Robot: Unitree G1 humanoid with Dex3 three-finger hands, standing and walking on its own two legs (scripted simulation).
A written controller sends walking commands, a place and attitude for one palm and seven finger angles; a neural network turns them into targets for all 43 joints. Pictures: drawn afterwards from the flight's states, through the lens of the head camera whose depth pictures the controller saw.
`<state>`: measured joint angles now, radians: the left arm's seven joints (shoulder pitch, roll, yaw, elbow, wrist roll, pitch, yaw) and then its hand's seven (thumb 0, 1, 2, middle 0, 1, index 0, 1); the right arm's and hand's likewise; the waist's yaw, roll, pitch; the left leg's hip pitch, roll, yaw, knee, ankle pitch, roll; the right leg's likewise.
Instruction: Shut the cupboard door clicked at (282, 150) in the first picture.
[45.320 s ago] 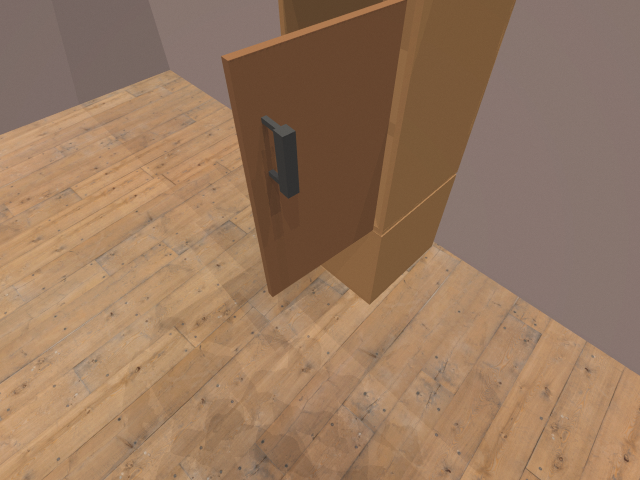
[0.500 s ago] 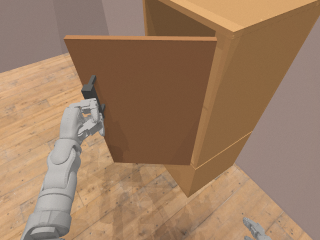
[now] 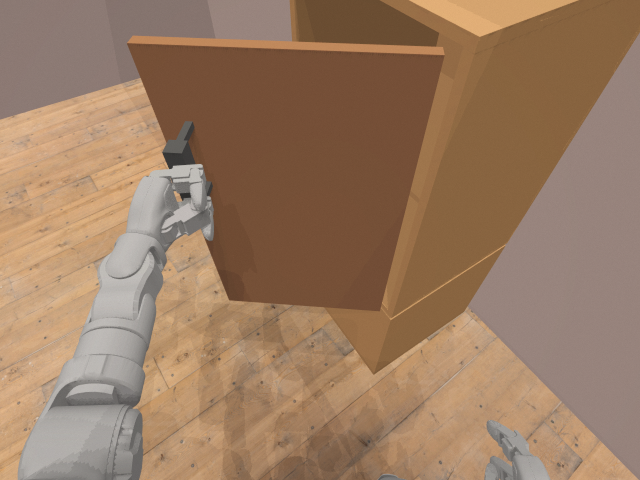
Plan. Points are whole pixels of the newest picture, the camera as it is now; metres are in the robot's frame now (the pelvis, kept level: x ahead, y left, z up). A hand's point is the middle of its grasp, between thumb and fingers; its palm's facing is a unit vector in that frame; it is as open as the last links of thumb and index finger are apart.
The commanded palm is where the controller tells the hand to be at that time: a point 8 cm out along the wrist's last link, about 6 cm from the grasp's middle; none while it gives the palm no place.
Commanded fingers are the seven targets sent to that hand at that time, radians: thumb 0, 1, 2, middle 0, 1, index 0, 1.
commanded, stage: push the door shut along its arc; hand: left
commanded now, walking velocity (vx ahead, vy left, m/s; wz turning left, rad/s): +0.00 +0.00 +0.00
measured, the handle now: (193, 171) +0.49 +0.19 +0.10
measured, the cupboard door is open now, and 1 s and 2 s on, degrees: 52 31 17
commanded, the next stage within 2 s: pull the fist back off the door in 1.62 s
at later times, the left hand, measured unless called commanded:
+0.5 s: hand (214, 181) +0.47 +0.16 +0.11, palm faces -0.20 -0.98 -0.03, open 3.2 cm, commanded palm +0.47 +0.19 +0.11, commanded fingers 0.00 0.90 0.90 -1.30 -1.50 -1.30 -1.50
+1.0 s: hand (268, 143) +0.54 +0.09 +0.11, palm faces -0.37 -0.93 +0.01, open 3.1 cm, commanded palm +0.53 +0.15 +0.11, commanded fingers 0.00 0.90 0.90 -1.30 -1.50 -1.30 -1.50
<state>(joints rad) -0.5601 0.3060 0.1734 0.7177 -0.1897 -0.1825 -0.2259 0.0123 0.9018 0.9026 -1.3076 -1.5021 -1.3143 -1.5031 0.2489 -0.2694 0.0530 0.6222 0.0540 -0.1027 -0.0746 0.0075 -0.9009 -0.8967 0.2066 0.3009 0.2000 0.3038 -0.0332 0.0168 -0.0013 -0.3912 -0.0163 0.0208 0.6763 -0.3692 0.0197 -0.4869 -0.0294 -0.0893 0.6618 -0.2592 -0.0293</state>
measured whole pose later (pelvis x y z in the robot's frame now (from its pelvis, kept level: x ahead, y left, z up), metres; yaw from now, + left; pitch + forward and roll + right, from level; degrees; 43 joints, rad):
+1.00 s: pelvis +0.02 +0.01 -0.02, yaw -2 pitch +17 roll -1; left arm -1.10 0.46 0.25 1.23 -0.14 -0.25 -0.43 0.01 0.90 0.90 -1.30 -1.50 -1.30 -1.50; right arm 0.40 -0.30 0.04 0.68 0.01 -0.06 -0.04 0.00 -0.90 -0.90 0.21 0.30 0.20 0.30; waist -0.20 0.03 -0.05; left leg -0.67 0.00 0.04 0.81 -0.44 0.04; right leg -0.76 -0.02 -0.07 0.76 -0.29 -0.01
